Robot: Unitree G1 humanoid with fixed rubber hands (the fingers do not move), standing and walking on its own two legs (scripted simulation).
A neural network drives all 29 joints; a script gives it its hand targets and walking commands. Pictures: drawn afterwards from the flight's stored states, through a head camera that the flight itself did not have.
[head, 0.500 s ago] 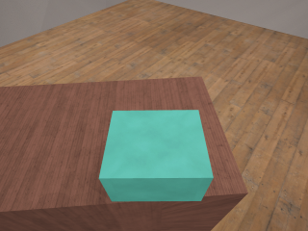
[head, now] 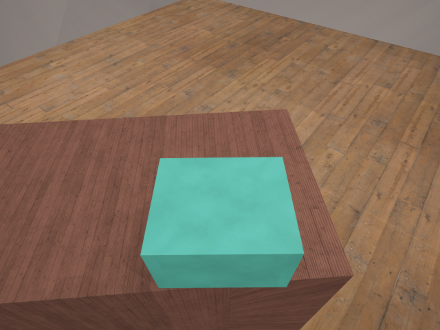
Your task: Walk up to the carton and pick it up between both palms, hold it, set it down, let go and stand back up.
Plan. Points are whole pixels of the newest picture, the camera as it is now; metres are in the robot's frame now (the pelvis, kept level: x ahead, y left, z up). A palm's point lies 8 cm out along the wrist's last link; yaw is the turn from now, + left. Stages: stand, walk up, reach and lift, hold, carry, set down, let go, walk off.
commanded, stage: stand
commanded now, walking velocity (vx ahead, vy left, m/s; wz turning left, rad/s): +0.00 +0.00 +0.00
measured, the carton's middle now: (221, 221) +0.39 +0.01 -0.06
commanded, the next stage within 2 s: none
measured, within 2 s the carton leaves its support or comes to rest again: neither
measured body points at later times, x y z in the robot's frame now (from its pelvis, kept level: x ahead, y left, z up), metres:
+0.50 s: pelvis +0.00 +0.00 +0.00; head +0.02 +0.00 +0.45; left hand +0.06 +0.29 -0.14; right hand +0.08 -0.30 -0.13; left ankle +0.00 +0.14 -0.74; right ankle -0.03 -0.13 -0.74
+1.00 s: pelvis +0.00 +0.00 +0.00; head +0.03 +0.00 +0.45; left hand +0.06 +0.29 -0.14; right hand +0.08 -0.30 -0.13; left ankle +0.00 +0.14 -0.74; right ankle -0.03 -0.13 -0.74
